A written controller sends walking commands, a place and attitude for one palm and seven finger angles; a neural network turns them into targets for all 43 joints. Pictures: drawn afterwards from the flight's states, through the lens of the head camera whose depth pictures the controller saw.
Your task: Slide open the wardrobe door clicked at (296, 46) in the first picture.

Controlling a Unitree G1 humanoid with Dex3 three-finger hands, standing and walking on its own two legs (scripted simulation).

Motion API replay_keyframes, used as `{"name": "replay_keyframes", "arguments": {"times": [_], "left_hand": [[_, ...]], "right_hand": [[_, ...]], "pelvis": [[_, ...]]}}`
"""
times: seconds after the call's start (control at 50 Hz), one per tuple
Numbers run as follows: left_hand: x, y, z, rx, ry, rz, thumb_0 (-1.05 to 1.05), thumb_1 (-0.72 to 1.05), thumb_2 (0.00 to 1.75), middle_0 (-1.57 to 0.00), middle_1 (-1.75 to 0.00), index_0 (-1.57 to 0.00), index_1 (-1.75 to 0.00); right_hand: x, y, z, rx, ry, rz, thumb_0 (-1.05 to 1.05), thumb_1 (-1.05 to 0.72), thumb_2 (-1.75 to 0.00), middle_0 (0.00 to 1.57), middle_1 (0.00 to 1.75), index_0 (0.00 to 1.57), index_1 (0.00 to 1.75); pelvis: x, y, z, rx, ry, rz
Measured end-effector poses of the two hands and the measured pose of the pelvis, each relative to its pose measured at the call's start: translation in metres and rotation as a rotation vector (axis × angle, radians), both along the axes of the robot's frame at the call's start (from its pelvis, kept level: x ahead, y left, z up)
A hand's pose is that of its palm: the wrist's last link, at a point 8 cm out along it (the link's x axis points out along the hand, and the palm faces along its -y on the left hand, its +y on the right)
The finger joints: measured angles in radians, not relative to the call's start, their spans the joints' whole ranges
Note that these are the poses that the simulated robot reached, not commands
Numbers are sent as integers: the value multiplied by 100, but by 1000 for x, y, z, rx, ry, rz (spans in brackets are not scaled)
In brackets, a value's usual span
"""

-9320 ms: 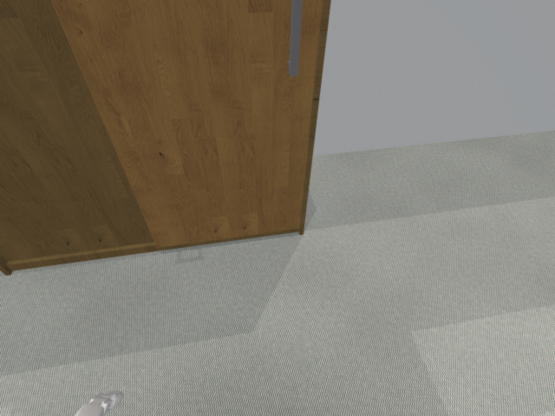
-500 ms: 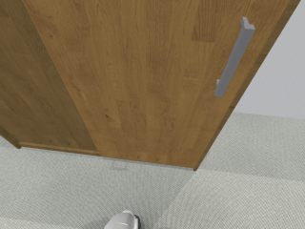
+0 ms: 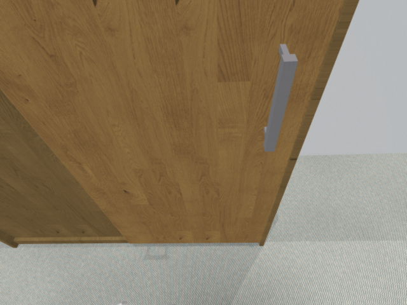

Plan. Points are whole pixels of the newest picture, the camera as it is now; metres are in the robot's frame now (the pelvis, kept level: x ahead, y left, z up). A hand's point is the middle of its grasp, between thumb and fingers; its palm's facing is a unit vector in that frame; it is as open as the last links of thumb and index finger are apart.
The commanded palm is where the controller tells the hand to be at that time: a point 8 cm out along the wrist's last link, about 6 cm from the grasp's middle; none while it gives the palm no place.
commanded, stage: come to a stop and stand still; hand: right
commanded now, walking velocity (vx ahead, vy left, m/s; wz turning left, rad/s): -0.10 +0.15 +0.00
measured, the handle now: (275, 103) +0.45 -0.13 +0.16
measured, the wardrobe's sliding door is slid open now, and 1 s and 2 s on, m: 0.00 0.00 0.00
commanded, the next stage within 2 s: look again from close up in 1.78 s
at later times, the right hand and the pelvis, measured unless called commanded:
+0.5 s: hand out of the picture -0.06 -0.11 -0.17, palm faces +0.04 +0.98 -0.19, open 7.4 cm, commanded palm none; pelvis -0.07 +0.06 +0.01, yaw +0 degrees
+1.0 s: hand out of the picture -0.12 -0.11 -0.17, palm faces +0.05 +0.99 -0.15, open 7.4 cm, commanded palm none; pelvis -0.10 +0.05 +0.01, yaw +0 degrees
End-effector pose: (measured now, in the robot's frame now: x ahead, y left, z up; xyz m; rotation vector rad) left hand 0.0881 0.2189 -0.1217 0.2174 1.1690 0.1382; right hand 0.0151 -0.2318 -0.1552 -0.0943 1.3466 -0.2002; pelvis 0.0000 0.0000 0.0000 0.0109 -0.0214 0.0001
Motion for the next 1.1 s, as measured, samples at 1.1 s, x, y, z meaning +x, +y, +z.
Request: {"name": "replay_keyframes", "arguments": {"times": [1.1], "left_hand": [[-207, 32, -11, -75, 267, 89, 0, 92, 90, -20, -30, -20, -30]], "right_hand": [[-140, 71, 15, 40, 101, 22, 1, -91, -90, 20, 30, 20, 30]], "pelvis": [[-98, 48, 12, -6, -8, -6]]}}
